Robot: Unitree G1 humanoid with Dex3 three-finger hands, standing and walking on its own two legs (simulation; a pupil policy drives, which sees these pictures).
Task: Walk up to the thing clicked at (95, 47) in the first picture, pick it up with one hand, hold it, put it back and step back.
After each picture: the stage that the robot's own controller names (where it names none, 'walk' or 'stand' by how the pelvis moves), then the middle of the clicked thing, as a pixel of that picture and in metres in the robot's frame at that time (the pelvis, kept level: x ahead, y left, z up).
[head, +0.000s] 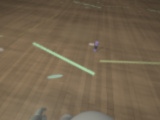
stand; (95, 46) +1.56 -0.14 -0.66
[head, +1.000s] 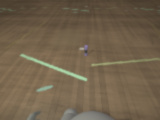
walk; (85, 50) +1.43 +0.16 -0.64
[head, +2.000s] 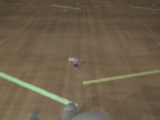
walk; (75, 64) +0.94 +0.27 -0.65
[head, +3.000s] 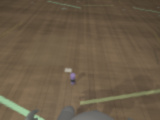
walk; (72, 79) +0.61 +0.19 -0.63
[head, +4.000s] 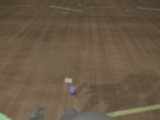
stand; (72, 92) +0.43 +0.19 -0.63
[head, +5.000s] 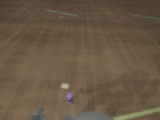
stand; (69, 98) +0.38 +0.19 -0.65
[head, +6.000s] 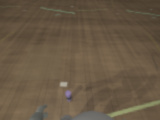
stand; (68, 96) +0.39 +0.21 -0.66
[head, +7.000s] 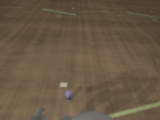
stand; (68, 96) +0.39 +0.21 -0.66
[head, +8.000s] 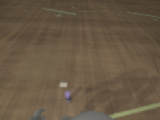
stand; (68, 97) +0.38 +0.21 -0.66
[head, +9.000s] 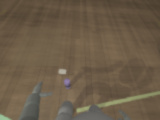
go down; (67, 84) +0.41 +0.19 -0.59
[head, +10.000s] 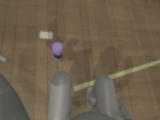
go down; (57, 53) +0.48 +0.23 -0.24
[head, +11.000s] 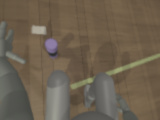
close in; (52, 50) +0.47 +0.23 -0.22
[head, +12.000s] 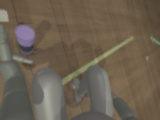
close; (26, 43) +0.46 +0.27 -0.16
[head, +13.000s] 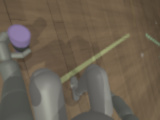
lift; (21, 43) +0.44 +0.28 -0.16
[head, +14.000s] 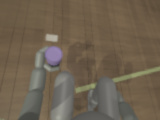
lift; (54, 60) +0.35 +0.24 -0.03
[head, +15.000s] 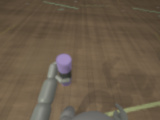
hold; (65, 72) +0.31 +0.15 +0.09
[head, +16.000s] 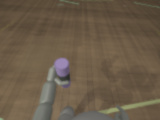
hold; (64, 75) +0.30 +0.16 +0.05
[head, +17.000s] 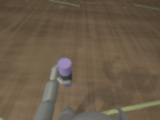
hold; (66, 74) +0.31 +0.15 +0.05
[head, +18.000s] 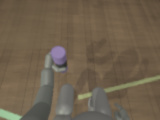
crouch; (61, 62) +0.39 +0.18 -0.03
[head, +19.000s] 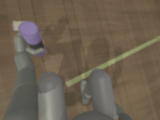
lower; (35, 43) +0.47 +0.25 -0.10
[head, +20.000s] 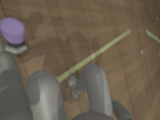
lower; (15, 40) +0.46 +0.28 -0.17
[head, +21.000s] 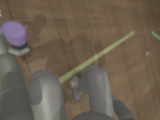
lower; (18, 42) +0.45 +0.28 -0.16
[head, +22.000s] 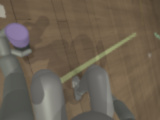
lower; (21, 43) +0.44 +0.28 -0.16
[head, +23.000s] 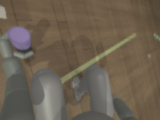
rest; (23, 46) +0.43 +0.27 -0.16
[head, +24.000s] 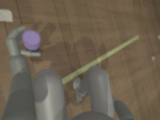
open; (32, 46) +0.45 +0.25 -0.18
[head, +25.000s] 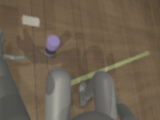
stand; (50, 48) +0.45 +0.23 -0.19
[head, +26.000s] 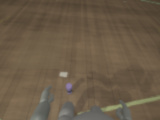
stand; (69, 89) +0.40 +0.16 -0.56
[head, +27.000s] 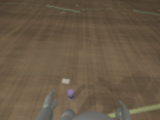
stand; (70, 95) +0.40 +0.16 -0.60
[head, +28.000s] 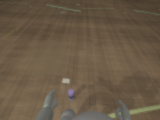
stand; (71, 95) +0.39 +0.16 -0.60
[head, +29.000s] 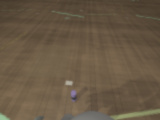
stand; (73, 96) +0.42 +0.16 -0.65
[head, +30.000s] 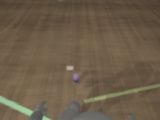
walk; (76, 79) +0.53 +0.17 -0.64
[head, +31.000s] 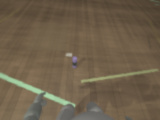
walk; (74, 62) +0.82 +0.18 -0.63
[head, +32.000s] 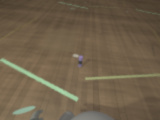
stand; (80, 61) +1.02 +0.16 -0.64
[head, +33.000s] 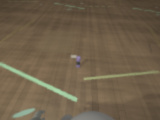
stand; (78, 62) +1.02 +0.18 -0.66
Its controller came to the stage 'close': yes
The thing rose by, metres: 0.69
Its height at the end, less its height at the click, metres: +0.00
